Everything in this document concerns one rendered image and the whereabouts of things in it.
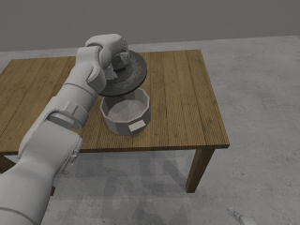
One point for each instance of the knob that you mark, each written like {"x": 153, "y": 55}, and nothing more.
{"x": 117, "y": 64}

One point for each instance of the lid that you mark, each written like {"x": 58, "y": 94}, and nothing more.
{"x": 127, "y": 80}

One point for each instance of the robot left upper arm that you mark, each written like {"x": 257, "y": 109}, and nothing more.
{"x": 25, "y": 189}

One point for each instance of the robot right hand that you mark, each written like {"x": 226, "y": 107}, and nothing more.
{"x": 240, "y": 216}

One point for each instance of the robot left forearm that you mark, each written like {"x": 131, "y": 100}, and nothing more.
{"x": 70, "y": 107}

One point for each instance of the robot left hand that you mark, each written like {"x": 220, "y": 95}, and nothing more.
{"x": 116, "y": 44}

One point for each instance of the table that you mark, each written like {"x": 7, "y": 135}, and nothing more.
{"x": 184, "y": 110}

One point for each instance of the pot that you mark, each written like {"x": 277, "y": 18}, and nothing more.
{"x": 128, "y": 114}

